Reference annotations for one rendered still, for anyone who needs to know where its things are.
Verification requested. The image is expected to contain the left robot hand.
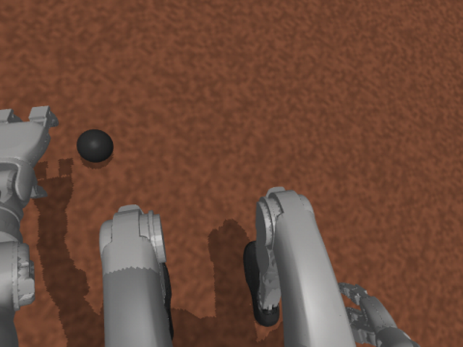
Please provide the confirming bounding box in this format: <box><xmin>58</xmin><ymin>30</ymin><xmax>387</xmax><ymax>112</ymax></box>
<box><xmin>0</xmin><ymin>106</ymin><xmax>59</xmax><ymax>198</ymax></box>

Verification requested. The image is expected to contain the right robot hand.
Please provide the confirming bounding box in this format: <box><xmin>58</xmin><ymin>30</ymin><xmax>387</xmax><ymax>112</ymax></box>
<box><xmin>338</xmin><ymin>283</ymin><xmax>398</xmax><ymax>347</ymax></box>

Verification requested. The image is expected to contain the left robot arm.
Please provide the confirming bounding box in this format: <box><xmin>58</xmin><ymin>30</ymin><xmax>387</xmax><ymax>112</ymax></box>
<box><xmin>0</xmin><ymin>158</ymin><xmax>35</xmax><ymax>347</ymax></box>

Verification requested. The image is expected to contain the right robot foot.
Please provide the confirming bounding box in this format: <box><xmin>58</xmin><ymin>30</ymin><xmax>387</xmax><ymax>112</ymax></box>
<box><xmin>243</xmin><ymin>241</ymin><xmax>279</xmax><ymax>327</ymax></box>

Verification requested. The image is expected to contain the left robot foot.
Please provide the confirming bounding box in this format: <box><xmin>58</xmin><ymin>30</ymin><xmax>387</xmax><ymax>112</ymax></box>
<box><xmin>162</xmin><ymin>263</ymin><xmax>174</xmax><ymax>341</ymax></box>

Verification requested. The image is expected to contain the ball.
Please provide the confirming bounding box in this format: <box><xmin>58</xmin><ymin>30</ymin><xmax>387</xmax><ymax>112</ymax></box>
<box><xmin>77</xmin><ymin>129</ymin><xmax>114</xmax><ymax>163</ymax></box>

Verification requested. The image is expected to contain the right robot arm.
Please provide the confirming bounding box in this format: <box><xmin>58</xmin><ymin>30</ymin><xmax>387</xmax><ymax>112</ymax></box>
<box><xmin>375</xmin><ymin>327</ymin><xmax>421</xmax><ymax>347</ymax></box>

